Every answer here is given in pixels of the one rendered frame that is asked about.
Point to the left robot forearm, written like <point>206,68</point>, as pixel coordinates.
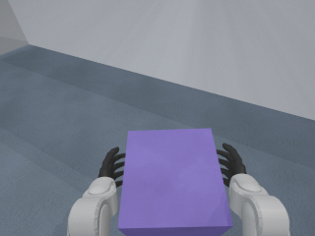
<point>90,215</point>

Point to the robot left hand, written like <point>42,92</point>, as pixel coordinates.
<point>108,167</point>

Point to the robot right hand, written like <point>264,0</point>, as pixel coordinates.
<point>233,163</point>

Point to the right robot forearm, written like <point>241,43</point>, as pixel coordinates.
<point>260,213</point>

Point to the carton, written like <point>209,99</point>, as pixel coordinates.
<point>172,185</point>

